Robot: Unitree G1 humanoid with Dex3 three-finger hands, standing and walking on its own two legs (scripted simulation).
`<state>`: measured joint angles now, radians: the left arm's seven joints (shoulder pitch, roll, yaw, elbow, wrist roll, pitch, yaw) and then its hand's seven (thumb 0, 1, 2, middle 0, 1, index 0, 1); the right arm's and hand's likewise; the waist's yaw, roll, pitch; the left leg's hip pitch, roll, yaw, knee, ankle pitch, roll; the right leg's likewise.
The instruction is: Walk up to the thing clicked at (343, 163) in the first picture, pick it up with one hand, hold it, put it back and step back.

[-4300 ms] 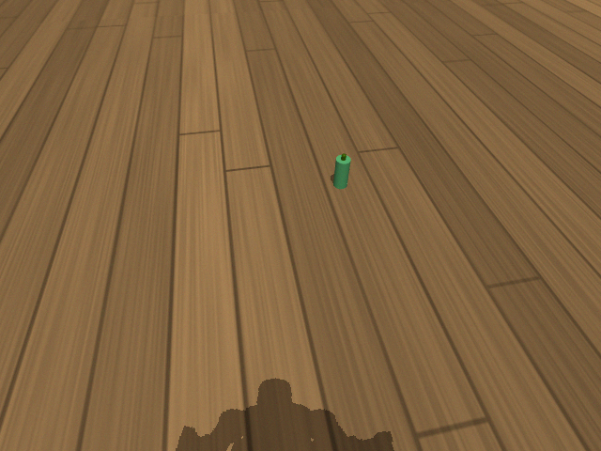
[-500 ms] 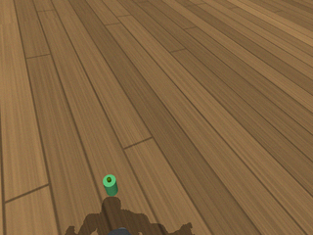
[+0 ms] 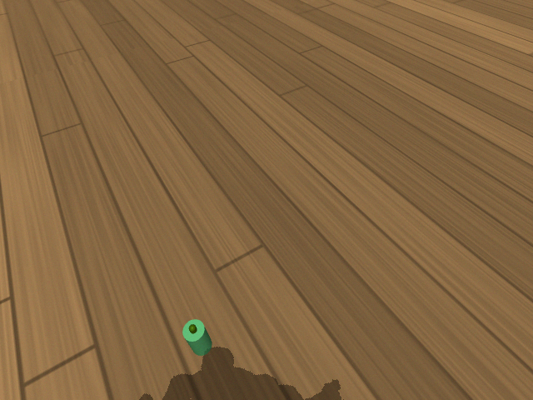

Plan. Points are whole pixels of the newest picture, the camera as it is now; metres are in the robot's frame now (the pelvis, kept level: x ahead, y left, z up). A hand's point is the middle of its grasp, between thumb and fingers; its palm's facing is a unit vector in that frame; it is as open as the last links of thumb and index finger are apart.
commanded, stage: walk up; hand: left
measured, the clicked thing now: (197, 336) +0.42 +0.27 -0.67
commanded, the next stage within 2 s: stand in 1.28 s
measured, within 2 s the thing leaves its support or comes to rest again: neither
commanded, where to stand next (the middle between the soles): +0.08 -0.01 m, yaw +3 degrees
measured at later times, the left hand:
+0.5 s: hand out of the picture +0.13 +0.23 -0.14, palm faces -0.03 -0.95 -0.31, open 7.4 cm
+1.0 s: hand out of the picture +0.10 +0.24 -0.14, palm faces -0.01 -0.95 -0.33, open 7.4 cm
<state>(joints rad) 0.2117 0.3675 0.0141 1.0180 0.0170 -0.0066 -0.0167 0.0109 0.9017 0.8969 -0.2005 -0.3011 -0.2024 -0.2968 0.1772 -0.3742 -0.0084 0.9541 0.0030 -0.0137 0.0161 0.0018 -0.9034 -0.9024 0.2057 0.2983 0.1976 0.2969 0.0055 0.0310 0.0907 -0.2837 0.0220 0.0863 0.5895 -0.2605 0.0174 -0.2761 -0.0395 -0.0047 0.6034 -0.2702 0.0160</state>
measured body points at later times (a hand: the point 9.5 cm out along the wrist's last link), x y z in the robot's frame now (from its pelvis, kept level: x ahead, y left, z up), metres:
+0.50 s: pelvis +0.02 -0.01 +0.02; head +0.03 +0.00 +0.47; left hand +0.13 +0.28 -0.12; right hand +0.10 -0.32 -0.11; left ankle +0.05 +0.11 -0.73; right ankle +0.04 -0.13 -0.73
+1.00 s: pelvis +0.04 -0.01 +0.02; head +0.04 -0.01 +0.47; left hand +0.11 +0.29 -0.11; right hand +0.12 -0.31 -0.11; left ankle +0.05 +0.11 -0.73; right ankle +0.04 -0.13 -0.73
